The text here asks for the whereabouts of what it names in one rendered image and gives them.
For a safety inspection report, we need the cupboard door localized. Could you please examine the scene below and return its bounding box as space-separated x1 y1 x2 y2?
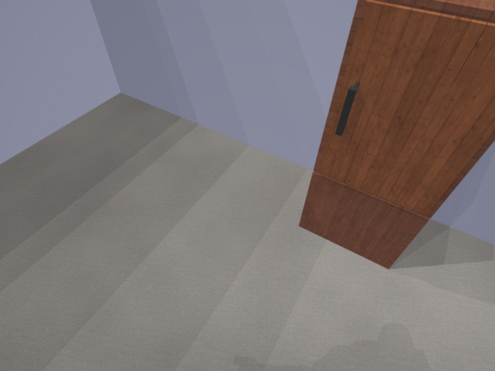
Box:
318 0 495 216

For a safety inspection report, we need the handle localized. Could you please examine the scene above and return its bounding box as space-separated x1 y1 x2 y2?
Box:
335 81 360 136

